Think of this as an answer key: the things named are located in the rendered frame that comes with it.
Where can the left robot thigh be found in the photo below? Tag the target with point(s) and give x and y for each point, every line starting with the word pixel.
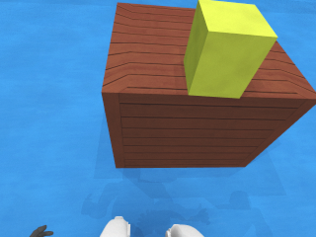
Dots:
pixel 116 228

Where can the right robot thigh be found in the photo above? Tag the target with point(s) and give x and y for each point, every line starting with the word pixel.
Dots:
pixel 182 230

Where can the pedestal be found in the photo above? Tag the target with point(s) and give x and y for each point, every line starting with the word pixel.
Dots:
pixel 152 120

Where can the robot left hand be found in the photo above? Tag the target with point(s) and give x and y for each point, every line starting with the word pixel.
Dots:
pixel 40 232

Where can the carton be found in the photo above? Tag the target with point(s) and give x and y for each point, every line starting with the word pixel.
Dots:
pixel 227 44

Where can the robot thigh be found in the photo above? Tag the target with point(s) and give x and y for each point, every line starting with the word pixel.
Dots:
pixel 116 228
pixel 182 230

